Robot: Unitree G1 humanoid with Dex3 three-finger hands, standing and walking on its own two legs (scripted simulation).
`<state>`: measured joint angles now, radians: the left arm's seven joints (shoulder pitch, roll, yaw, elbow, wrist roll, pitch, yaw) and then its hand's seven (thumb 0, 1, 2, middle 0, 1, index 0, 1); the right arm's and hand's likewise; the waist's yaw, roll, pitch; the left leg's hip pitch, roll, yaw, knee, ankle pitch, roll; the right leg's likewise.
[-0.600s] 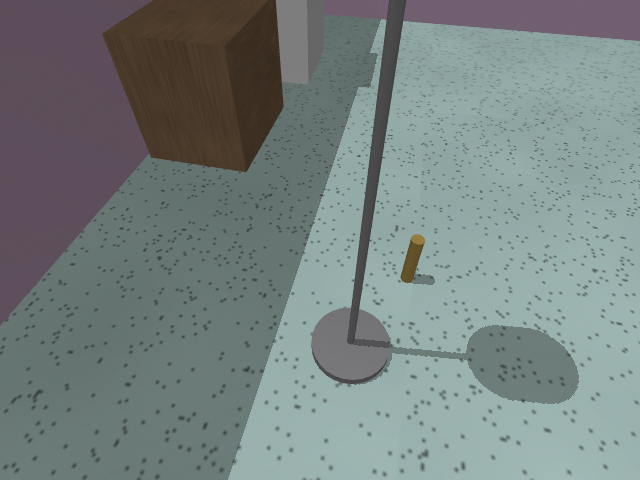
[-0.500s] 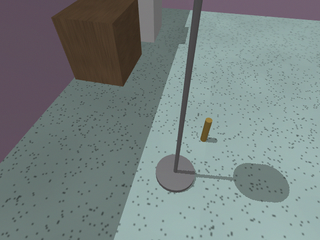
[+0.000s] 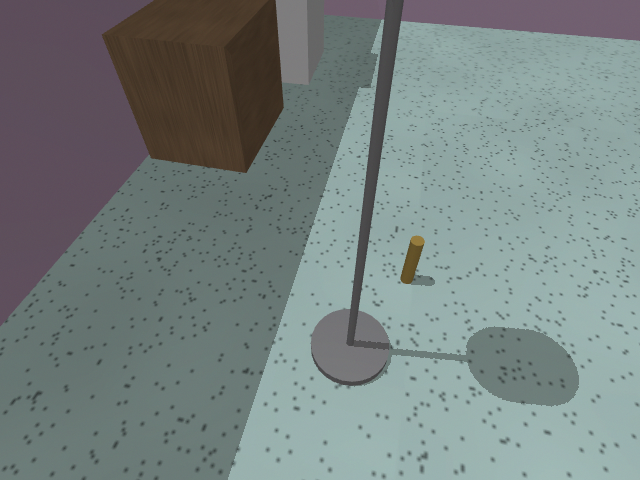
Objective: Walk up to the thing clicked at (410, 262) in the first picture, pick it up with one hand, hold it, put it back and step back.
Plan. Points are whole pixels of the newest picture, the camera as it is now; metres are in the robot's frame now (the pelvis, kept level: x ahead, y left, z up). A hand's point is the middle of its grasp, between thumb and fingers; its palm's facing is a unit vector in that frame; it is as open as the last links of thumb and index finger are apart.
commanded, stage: stand
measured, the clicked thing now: (411, 261) +0.96 -0.34 -0.67
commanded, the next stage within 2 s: walk up in 0.52 s
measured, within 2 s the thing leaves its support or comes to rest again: neither
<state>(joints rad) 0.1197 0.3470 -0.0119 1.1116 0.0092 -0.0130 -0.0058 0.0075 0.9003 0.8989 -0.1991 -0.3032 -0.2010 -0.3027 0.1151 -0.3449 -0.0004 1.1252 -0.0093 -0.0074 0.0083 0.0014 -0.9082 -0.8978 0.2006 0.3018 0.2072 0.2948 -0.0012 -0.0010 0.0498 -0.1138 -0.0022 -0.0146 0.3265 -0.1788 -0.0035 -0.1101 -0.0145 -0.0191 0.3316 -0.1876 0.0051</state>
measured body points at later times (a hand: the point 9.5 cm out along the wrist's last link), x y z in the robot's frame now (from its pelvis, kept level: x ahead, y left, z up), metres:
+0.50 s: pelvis +0.00 +0.00 +0.00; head +0.01 +0.00 +0.45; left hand +0.08 +0.30 -0.13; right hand +0.08 -0.30 -0.13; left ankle +0.00 +0.12 -0.75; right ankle +0.00 -0.12 -0.75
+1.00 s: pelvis +0.00 +0.08 +0.00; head +0.04 +0.07 +0.44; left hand +0.24 +0.32 -0.12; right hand -0.08 -0.25 -0.10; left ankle +0.03 +0.16 -0.75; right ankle -0.07 -0.06 -0.69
